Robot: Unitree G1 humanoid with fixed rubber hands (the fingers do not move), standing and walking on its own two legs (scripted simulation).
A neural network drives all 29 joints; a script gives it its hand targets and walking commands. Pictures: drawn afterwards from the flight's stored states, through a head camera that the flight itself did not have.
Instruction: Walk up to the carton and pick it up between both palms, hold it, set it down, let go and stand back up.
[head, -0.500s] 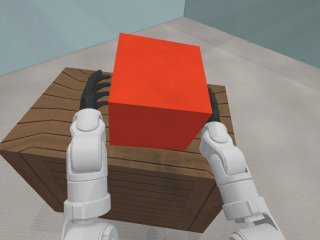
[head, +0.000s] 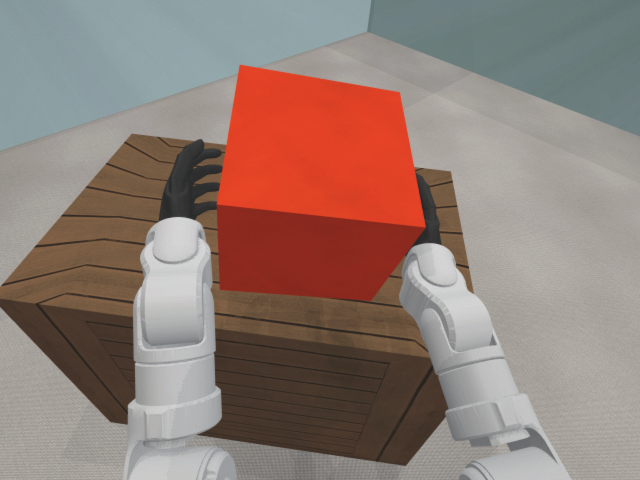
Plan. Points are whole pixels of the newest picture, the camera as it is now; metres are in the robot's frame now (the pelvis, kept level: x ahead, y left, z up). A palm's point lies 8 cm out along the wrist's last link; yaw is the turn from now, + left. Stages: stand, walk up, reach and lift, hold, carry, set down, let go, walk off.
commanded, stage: hold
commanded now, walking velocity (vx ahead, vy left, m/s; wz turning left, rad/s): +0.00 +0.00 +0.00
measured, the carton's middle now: (309, 191) +0.38 +0.00 +0.20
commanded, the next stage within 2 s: none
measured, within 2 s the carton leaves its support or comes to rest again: neither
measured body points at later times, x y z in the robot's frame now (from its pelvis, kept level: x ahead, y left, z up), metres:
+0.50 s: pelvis +0.00 +0.00 +0.00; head -0.01 +0.03 +0.45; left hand +0.37 +0.14 +0.19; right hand +0.35 -0.13 +0.15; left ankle +0.04 +0.12 -0.75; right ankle +0.01 -0.08 -0.75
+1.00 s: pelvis +0.00 +0.00 +0.00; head -0.01 +0.03 +0.45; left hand +0.37 +0.14 +0.19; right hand +0.35 -0.13 +0.15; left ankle +0.04 +0.12 -0.75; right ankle +0.01 -0.08 -0.75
